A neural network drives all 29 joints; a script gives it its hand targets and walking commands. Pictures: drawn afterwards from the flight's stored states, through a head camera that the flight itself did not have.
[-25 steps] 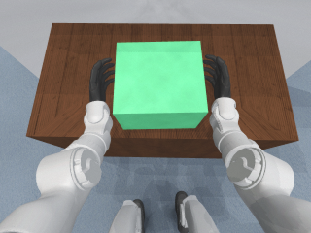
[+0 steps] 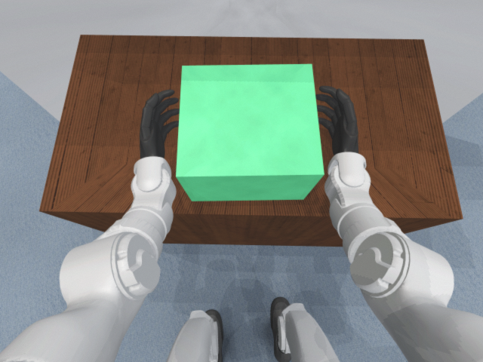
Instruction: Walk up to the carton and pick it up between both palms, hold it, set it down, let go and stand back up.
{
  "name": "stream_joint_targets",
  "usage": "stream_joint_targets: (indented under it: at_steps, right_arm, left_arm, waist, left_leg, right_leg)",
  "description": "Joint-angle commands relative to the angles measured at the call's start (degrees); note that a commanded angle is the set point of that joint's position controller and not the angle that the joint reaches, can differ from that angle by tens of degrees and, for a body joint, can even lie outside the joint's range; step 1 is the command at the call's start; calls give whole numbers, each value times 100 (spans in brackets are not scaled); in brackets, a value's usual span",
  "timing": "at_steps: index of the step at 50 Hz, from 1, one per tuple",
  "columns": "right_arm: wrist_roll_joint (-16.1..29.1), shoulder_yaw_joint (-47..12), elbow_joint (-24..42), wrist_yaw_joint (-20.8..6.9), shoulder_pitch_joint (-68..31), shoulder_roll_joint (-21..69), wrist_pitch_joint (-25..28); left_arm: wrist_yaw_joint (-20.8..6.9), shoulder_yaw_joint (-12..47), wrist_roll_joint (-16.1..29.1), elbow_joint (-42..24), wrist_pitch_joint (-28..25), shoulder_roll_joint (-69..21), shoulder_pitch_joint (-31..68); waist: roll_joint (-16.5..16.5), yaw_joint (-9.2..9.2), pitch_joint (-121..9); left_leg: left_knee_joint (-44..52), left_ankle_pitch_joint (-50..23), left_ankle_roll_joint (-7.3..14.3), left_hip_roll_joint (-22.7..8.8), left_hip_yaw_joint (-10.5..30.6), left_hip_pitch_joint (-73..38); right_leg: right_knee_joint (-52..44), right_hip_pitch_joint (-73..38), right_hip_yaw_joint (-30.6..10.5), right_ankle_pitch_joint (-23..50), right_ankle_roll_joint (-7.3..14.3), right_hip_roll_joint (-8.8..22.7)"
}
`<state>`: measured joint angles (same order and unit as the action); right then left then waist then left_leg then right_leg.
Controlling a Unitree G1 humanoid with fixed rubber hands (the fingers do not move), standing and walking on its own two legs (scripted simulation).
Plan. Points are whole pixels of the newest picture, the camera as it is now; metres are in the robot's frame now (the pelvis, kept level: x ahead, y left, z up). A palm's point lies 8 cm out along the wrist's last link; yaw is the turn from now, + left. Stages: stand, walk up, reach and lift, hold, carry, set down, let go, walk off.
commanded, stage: set down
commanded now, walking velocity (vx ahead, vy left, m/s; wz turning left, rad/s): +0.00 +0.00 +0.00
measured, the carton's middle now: (247, 137) +0.49 -0.01 -0.07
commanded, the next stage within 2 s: none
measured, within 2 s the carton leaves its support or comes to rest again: neither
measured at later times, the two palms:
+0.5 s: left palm (130, 140) +0.45 +0.18 +0.00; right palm (352, 131) +0.46 -0.17 +0.00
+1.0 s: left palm (108, 120) +0.46 +0.19 +0.04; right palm (384, 106) +0.48 -0.21 +0.04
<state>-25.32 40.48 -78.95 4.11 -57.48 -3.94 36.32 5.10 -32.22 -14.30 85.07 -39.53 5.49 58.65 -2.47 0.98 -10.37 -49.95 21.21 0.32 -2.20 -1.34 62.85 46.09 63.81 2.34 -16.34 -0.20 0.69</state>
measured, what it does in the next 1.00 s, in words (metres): stands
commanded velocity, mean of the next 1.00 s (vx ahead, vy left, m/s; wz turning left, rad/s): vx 0.00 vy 0.00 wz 0.00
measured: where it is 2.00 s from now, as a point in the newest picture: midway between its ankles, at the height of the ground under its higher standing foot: (248, 347)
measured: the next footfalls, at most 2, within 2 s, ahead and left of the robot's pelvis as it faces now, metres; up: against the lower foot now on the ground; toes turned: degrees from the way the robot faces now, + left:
none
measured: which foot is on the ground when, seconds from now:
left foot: down 0.00-1.00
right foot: down 0.00-1.00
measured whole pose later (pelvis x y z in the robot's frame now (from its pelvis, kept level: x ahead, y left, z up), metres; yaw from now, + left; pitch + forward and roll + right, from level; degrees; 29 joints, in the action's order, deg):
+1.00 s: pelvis -0.03 -0.02 -0.03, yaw +1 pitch +36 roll +0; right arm 22.7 -7.2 -89.0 0.4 -70.5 -18.3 20.8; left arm 2.1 12.0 26.6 95.9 -26.0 17.0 73.0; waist -0.2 -0.3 -18.6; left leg -58.0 21.9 -1.1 -2.2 -0.8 71.8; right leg 56.1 73.7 2.6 -18.1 1.0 0.9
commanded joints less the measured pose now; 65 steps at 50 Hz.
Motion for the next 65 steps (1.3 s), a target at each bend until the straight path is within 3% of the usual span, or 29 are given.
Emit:
stream_joint_targets:
  at_steps: [1,6,7,9,11,14,16,17,21,24,26,32,33,34,35,39,44,45,49,50,53,55,57,58,59,60,62,63,65]
  right_arm:
    - [-983,-1330,-1207,-873,-1423,3104,-286]
    - [-564,-1392,-1054,-651,-1385,2193,-248]
    - [-495,-1410,-1007,-615,-1408,2136,-223]
    - [-160,-1397,-1021,-452,-1345,1068,-184]
    - [635,-1846,-911,-225,-1533,81,-192]
    - [2093,-3001,-944,-21,-1889,-604,-216]
    - [2624,-3373,-827,62,-2013,-867,-82]
    - [2823,-3552,-955,67,-2080,-920,-55]
    - [3303,-3760,-1562,15,-2517,-1467,-82]
    - [3641,-3879,-1807,-127,-2878,-1807,-224]
    - [3860,-4050,-1774,-206,-2989,-1870,-358]
    - [4378,-4497,-1468,-370,-3178,-2034,-729]
    - [4467,-4486,-1330,-396,-3241,-2059,-762]
    - [4586,-4693,-1222,-409,-3345,-2061,-828]
    - [4640,-4665,-1271,-433,-3291,-2066,-849]
    - [4781,-4763,-819,-442,-3334,-2113,-956]
    - [4748,-4666,-573,-405,-3585,-2342,-1257]
    - [4810,-4739,-472,-407,-3660,-2316,-1302]
    - [4818,-4779,-27,-338,-3885,-2311,-1522]
    - [4800,-4808,37,-316,-3876,-2296,-1552]
    - [4926,-4759,-8,-234,-3842,-2374,-1668]
    - [5040,-4974,-114,-228,-3784,-2271,-1800]
    - [5012,-4891,-378,-210,-3657,-2322,-1885]
    - [5074,-4939,-329,-212,-3610,-2358,-1873]
    - [5070,-4982,-387,-210,-3685,-2344,-1897]
    - [5030,-4920,-333,-190,-3638,-2329,-1879]
    - [5099,-4926,-284,-239,-3487,-2289,-1907]
    - [5099,-5002,-183,-239,-3316,-2256,-1903]
    - [5103,-4896,-257,-245,-3242,-2354,-1888]
  left_arm:
    - [-612,932,-774,592,319,-2395,1705]
    - [-381,745,-612,425,392,-1522,1593]
    - [-366,849,-562,397,414,-1539,1594]
    - [-213,775,-336,415,459,-690,1425]
    - [26,1079,245,330,446,280,1580]
    - [202,1726,1343,646,369,874,1698]
    - [180,2165,1929,582,247,1017,1890]
    - [149,2329,2083,687,217,1038,1981]
    - [-7,3030,2512,1097,265,1123,2516]
    - [-54,3555,2915,1303,401,1155,2867]
    - [-71,3766,3142,1439,470,1216,2872]
    - [-161,4326,3647,1378,620,1422,3058]
    - [-184,4405,3735,1203,640,1483,3179]
    - [-192,4326,3766,1114,655,1578,3238]
    - [-214,4419,3813,996,677,1547,3334]
    - [-242,4445,3944,435,733,1761,3476]
    - [-281,4497,4014,669,1135,1890,3522]
    - [-290,4437,4045,647,1156,2041,3591]
    - [-310,4489,4183,411,1291,2048,3866]
    - [-314,4372,4123,378,1350,2168,3858]
    - [-315,4344,4002,377,1538,2166,3856]
    - [-343,4316,3975,455,1641,2170,3818]
    - [-376,4302,3887,523,1760,2108,3799]
    - [-359,4263,3815,351,1788,2137,3779]
    - [-369,4154,3768,515,1848,2105,3701]
    - [-386,4157,3728,369,1866,2083,3759]
    - [-376,4092,3658,296,1913,2113,3624]
    - [-385,4086,3671,321,1912,2034,3393]
    - [-381,4022,3562,218,1956,2097,3377]
  waist:
    - [84,7,-3164]
    - [229,-153,-3484]
    - [245,-13,-3564]
    - [176,-118,-3759]
    - [198,-207,-4377]
    - [283,-327,-5053]
    - [353,-186,-5545]
    - [351,-234,-5475]
    - [55,-11,-4646]
    - [-134,3,-4233]
    - [-103,-88,-4331]
    - [7,-130,-4599]
    - [-45,-27,-4626]
    - [138,-223,-4738]
    - [44,-70,-4840]
    - [116,-126,-5415]
    - [329,-46,-5265]
    - [454,-144,-5097]
    - [616,-15,-5566]
    - [664,-54,-5549]
    - [531,-23,-5468]
    - [550,-99,-5159]
    - [315,-40,-4810]
    - [143,-132,-4760]
    - [328,-168,-4617]
    - [286,-68,-4571]
    - [149,-208,-4408]
    - [264,-191,-4367]
    - [90,-184,-4249]
  left_leg:
    - [438,-2112,-135,171,-325,-1406]
    - [443,-2453,-114,173,-387,-1453]
    - [447,-2597,-135,170,-372,-1572]
    - [364,-2827,-187,168,-394,-1781]
    - [172,-3097,-224,174,-441,-1913]
    - [-12,-3104,-306,198,-472,-1027]
    - [-153,-3234,-386,232,-452,-656]
    - [-125,-3136,-419,259,-440,-567]
    - [-349,-3234,-598,223,-316,-1561]
    - [-495,-2954,-659,172,-192,-2122]
    - [-468,-2767,-644,179,-225,-1993]
    - [-358,-2298,-556,199,-207,-1493]
    - [-342,-2213,-546,185,-179,-1452]
    - [-396,-2233,-508,213,-216,-1257]
    - [-385,-2161,-513,228,-239,-1113]
    - [-436,-2064,-463,295,-326,-1020]
    - [-279,-1641,-398,314,-343,-841]
    - [-268,-1466,-358,321,-392,-611]
    - [-112,-1460,-335,376,-430,-299]
    - [-110,-1516,-327,397,-437,-139]
    - [100,-1623,-342,373,-405,-613]
    - [259,-1753,-352,374,-411,-793]
    - [541,-1705,-407,336,-371,-1005]
    - [595,-2040,-463,336,-341,-1277]
    - [675,-2129,-454,331,-341,-1478]
    - [774,-2126,-497,322,-335,-1469]
    - [1018,-2160,-517,318,-301,-1769]
    - [1123,-2222,-497,310,-280,-1812]
    - [1257,-2404,-543,273,-220,-2164]
  right_leg:
    - [-100,-2735,217,2153,127,-138]
    - [-55,-2992,186,2448,54,-174]
    - [-99,-3004,159,2660,66,-172]
    - [-120,-2882,140,2688,83,-218]
    - [5,-2752,97,2864,55,-270]
    - [420,-3473,-115,3560,124,-279]
    - [699,-3867,-131,4163,41,-284]
    - [748,-3932,-136,4146,28,-246]
    - [602,-2378,154,2956,5,-384]
    - [454,-1246,326,1677,76,-447]
    - [482,-1284,284,1540,81,-403]
    - [641,-1509,240,1482,68,-352]
    - [638,-1510,227,1441,80,-307]
    - [699,-1723,166,1563,62,-274]
    - [749,-1878,150,1708,72,-254]
    - [836,-2227,100,1975,9,-242]
    - [691,-2607,28,1846,-65,-218]
    - [710,-2673,1,1766,-73,-211]
    - [702,-3523,-141,2231,-153,-180]
    - [733,-3741,-148,2476,-158,-155]
    - [497,-3812,-165,2476,-179,-167]
    - [328,-3878,-165,2526,-168,-159]
    - [60,-3884,-136,2421,-120,-158]
    - [8,-3853,-94,2537,-97,-195]
    - [-119,-3958,-113,2607,-111,-179]
    - [-208,-4136,-111,2706,-102,-180]
    - [-426,-4118,-110,2616,-94,-175]
    - [-535,-4326,-139,2794,-111,-163]
    - [-707,-4281,-127,2812,-96,-151]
